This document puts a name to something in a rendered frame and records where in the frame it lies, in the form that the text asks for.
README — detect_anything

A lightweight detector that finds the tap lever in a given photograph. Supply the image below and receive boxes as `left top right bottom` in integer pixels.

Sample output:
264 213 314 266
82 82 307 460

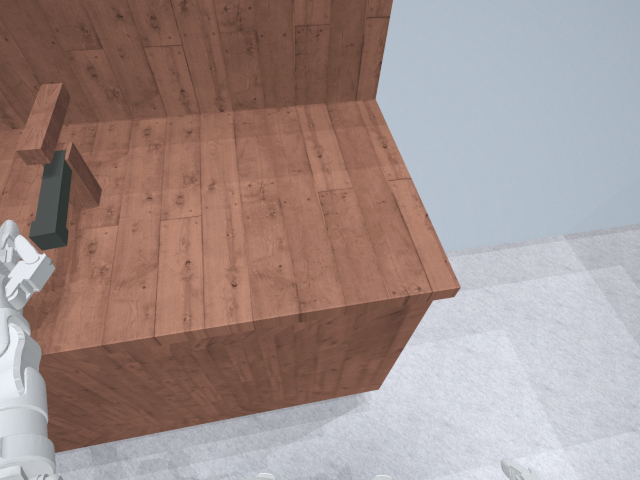
29 150 72 251

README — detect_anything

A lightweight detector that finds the right robot hand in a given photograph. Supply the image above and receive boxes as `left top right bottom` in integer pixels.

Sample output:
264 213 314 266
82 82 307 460
501 458 542 480

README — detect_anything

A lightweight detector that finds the left robot hand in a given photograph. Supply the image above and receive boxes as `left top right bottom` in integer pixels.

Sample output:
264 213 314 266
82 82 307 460
0 220 55 316

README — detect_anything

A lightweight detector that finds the robot left forearm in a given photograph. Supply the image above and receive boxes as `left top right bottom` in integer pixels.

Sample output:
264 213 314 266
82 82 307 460
0 308 56 480

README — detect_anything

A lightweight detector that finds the counter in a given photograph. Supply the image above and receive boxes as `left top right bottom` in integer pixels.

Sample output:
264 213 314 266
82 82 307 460
0 0 461 453

